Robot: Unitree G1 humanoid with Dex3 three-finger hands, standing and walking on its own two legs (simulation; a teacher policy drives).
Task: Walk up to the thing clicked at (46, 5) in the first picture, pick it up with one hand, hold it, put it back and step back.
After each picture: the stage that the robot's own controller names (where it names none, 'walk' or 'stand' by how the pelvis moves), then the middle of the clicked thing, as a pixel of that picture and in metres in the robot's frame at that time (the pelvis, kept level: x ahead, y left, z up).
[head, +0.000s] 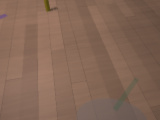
stand; (46, 3) +2.18 +0.56 -0.65
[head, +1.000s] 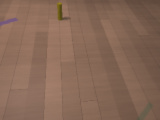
walk; (59, 11) +2.08 +0.27 -0.63
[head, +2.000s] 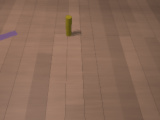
walk; (68, 26) +1.48 +0.16 -0.64
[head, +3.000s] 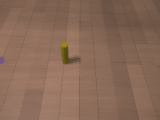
walk; (64, 53) +1.01 +0.20 -0.63
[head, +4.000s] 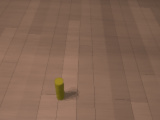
walk; (59, 89) +0.68 +0.19 -0.63
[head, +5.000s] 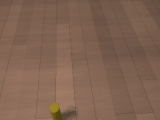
walk; (56, 113) +0.45 +0.19 -0.63
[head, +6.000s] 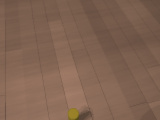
stand; (73, 118) +0.37 +0.06 -0.62
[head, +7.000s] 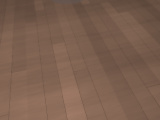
stand; out of the picture +0.35 +0.10 -0.64
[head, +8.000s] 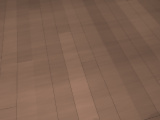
stand; out of the picture +0.33 +0.01 -0.63
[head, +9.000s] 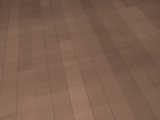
stand; out of the picture +0.31 +0.07 -0.65
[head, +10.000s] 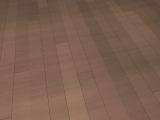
stand; out of the picture +0.30 +0.07 -0.66
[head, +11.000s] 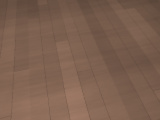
stand; out of the picture +0.29 +0.07 -0.66
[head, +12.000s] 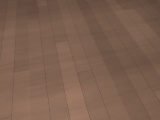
stand; out of the picture +0.29 +0.07 -0.66
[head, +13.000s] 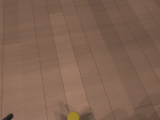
go down; out of the picture +0.32 +0.06 -0.57
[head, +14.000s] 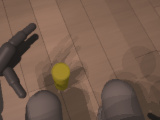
go down; (61, 78) +0.40 +0.06 -0.27
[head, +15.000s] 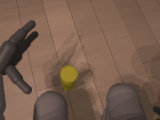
go down; (68, 80) +0.39 +0.05 -0.30
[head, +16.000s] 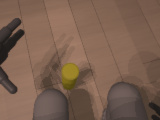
go down; (69, 78) +0.40 +0.05 -0.29
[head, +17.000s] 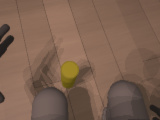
go down; (68, 76) +0.40 +0.05 -0.27
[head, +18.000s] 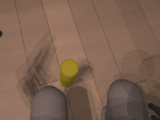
go down; (67, 75) +0.40 +0.05 -0.26
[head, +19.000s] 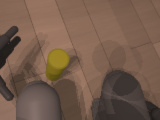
go down; (55, 67) +0.40 +0.06 -0.21
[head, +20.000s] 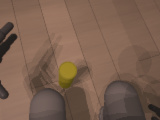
close in; (66, 77) +0.39 +0.04 -0.28
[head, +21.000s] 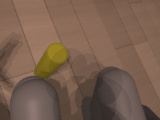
go down; (48, 64) +0.41 +0.07 -0.18
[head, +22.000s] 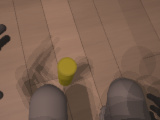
go down; (65, 74) +0.40 +0.05 -0.25
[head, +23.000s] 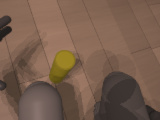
close in; (59, 69) +0.40 +0.05 -0.20
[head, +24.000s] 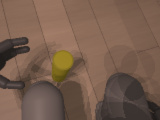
go down; (60, 68) +0.40 +0.06 -0.21
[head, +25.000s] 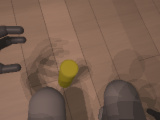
hold; (66, 75) +0.40 +0.04 -0.27
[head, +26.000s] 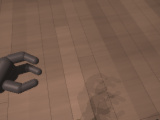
hold; out of the picture +0.32 +0.04 -0.56
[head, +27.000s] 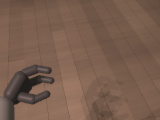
go down; out of the picture +0.31 +0.06 -0.60
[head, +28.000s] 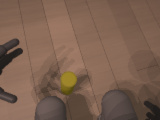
go down; (67, 84) +0.38 +0.04 -0.35
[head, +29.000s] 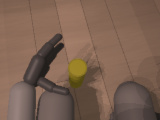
go down; (76, 75) +0.40 +0.04 -0.24
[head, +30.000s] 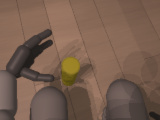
go down; (69, 73) +0.41 +0.04 -0.26
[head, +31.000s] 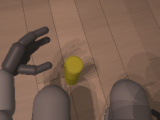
go down; (72, 72) +0.41 +0.04 -0.25
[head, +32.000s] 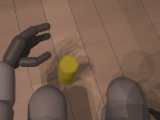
go down; (67, 72) +0.41 +0.04 -0.24
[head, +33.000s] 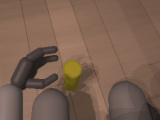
hold; (71, 78) +0.41 +0.04 -0.23
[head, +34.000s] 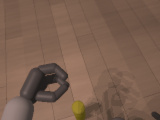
hold; (79, 112) +0.35 +0.06 -0.49
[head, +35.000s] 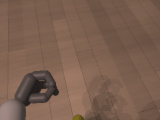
hold; out of the picture +0.32 +0.04 -0.58
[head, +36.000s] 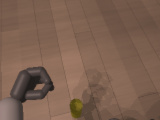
hold; (76, 109) +0.35 +0.04 -0.51
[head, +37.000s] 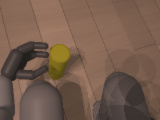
withdraw; (57, 64) +0.42 +0.06 -0.21
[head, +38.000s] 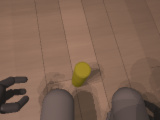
hold; (79, 76) +0.41 +0.03 -0.32
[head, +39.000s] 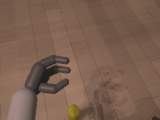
crouch; (73, 115) +0.35 +0.04 -0.54
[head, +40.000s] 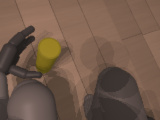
withdraw; (46, 58) +0.43 +0.07 -0.20
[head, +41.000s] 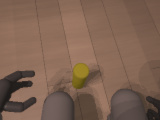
hold; (79, 77) +0.42 +0.03 -0.32
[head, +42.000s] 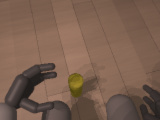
hold; (75, 86) +0.40 +0.03 -0.36
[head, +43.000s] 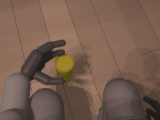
withdraw; (64, 71) +0.42 +0.04 -0.25
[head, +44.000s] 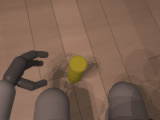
lower; (75, 71) +0.42 +0.03 -0.28
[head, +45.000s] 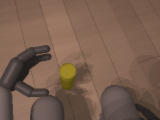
hold; (67, 78) +0.42 +0.03 -0.30
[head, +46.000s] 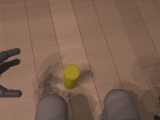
rise; (70, 78) +0.41 +0.04 -0.33
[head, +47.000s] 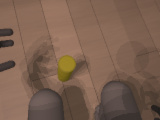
rise; (65, 70) +0.42 +0.04 -0.31
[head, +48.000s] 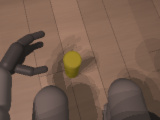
stand; (72, 66) +0.42 +0.03 -0.29
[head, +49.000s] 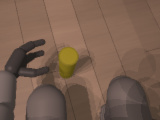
withdraw; (67, 65) +0.43 +0.04 -0.23
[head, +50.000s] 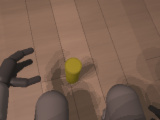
withdraw; (72, 72) +0.42 +0.03 -0.32
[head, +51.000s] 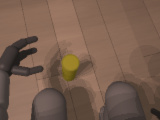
rise; (69, 69) +0.42 +0.04 -0.30
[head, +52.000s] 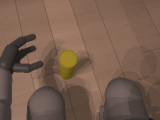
withdraw; (67, 67) +0.43 +0.03 -0.26
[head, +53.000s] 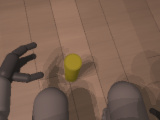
rise; (71, 70) +0.43 +0.03 -0.28
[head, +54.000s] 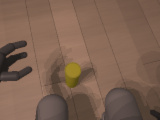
withdraw; (72, 76) +0.42 +0.03 -0.33
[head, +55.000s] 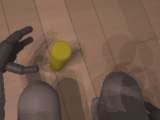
rise; (58, 58) +0.43 +0.05 -0.24
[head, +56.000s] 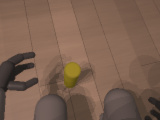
withdraw; (71, 76) +0.42 +0.03 -0.33
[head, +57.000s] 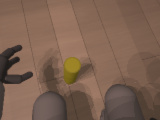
walk; (70, 72) +0.43 +0.03 -0.31
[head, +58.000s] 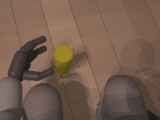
stand; (62, 62) +0.43 +0.05 -0.25
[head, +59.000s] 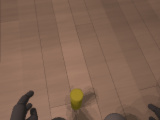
stand; (76, 100) +0.39 +0.03 -0.47
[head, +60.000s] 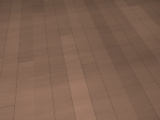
stand; out of the picture +0.36 +0.03 -0.59
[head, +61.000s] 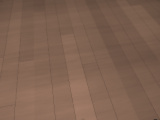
stand; out of the picture +0.35 +0.03 -0.60
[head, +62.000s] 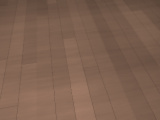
stand; out of the picture +0.36 +0.03 -0.63
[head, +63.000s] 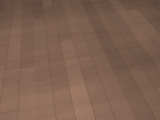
stand; out of the picture +0.35 +0.05 -0.65
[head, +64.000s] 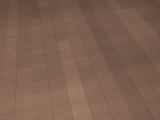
stand; out of the picture +0.35 +0.06 -0.66
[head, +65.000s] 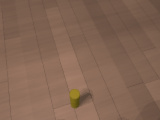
walk; (74, 99) +0.46 +0.06 -0.63
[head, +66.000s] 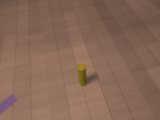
walk; (82, 75) +0.78 +0.11 -0.64
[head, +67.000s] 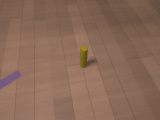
stand; (83, 57) +1.01 +0.01 -0.64
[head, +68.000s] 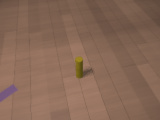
stand; (79, 68) +0.96 +0.06 -0.66
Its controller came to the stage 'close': no
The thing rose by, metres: 0.00
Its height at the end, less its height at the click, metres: +0.00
